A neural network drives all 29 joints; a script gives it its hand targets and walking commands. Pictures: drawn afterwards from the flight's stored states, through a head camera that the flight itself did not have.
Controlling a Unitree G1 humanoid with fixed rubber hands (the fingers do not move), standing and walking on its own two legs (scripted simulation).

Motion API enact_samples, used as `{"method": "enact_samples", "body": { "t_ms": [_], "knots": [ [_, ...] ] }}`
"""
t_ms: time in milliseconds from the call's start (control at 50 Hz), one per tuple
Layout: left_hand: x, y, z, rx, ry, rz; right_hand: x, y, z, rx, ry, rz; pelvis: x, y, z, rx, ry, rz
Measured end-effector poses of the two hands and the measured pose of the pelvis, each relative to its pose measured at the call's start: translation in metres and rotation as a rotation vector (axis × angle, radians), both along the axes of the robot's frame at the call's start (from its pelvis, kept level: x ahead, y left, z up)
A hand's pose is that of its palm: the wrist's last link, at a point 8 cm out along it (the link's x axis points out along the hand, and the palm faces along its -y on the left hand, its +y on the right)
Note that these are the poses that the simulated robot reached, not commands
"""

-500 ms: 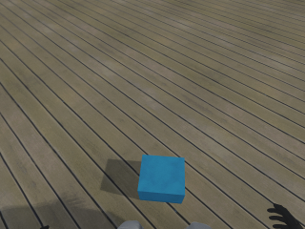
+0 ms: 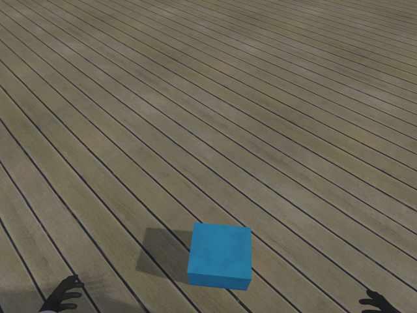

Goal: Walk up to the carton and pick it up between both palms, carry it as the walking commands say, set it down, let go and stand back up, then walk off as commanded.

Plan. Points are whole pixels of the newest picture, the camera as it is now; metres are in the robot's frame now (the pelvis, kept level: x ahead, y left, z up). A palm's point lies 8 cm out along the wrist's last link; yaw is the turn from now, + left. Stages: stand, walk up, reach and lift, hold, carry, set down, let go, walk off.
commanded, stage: walk up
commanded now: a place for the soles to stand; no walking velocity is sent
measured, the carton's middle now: (220, 256) +0.44 -0.02 -0.67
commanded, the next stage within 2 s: reach and lift in 0.84 s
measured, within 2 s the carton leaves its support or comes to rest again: neither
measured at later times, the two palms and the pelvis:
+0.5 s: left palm out of the picture +0.12 +0.31 -0.09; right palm out of the picture +0.14 -0.33 -0.09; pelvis +0.02 -0.01 +0.01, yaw +1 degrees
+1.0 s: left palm (77, 282) +0.19 +0.29 -0.08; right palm (387, 295) +0.17 -0.33 -0.08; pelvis +0.02 -0.02 +0.00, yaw -3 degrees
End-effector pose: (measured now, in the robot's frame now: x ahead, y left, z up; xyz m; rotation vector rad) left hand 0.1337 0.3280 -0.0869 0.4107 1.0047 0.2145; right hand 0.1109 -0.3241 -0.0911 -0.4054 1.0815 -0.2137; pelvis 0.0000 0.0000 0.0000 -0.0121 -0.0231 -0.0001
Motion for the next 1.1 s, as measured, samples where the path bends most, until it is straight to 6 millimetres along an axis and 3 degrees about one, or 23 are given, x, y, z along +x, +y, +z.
{"method": "enact_samples", "body": {
  "t_ms": [200,360,640,840,940,1000,1100],
  "knots": [
    [-0.026,-0.009,-0.010,-0.038,0.101,0.058,0.014,-0.006,0.007,-0.014,0.008,0.011,0.009,-0.007,0.006,0.001,0.001,0.013],
    [-0.027,-0.016,-0.010,-0.042,0.123,0.079,0.023,-0.009,0.005,-0.012,0.019,0.012,0.016,-0.011,0.008,0.003,0.004,0.020],
    [-0.002,-0.017,-0.002,-0.032,0.088,0.080,0.024,-0.009,-0.001,-0.003,0.043,0.003,0.026,-0.014,0.009,0.006,0.005,0.027],
    [0.006,-0.020,-0.003,-0.040,0.082,0.082,0.023,-0.011,-0.001,-0.009,0.054,0.001,0.032,-0.015,0.009,0.007,0.005,0.031],
    [0.041,-0.028,0.008,-0.044,0.000,0.032,0.057,-0.005,0.013,0.047,-0.091,-0.037,0.022,-0.015,0.002,0.001,0.040,-0.036],
    [0.058,-0.036,0.008,-0.044,0.002,-0.001,0.062,-0.002,0.009,0.064,-0.080,-0.055,0.015,-0.015,0.000,0.007,0.056,-0.059],
    [0.067,-0.045,0.001,-0.051,0.000,-0.010,0.064,0.001,-0.003,0.077,-0.068,-0.055,0.009,-0.015,-0.007,0.013,0.090,-0.082]
  ]
}}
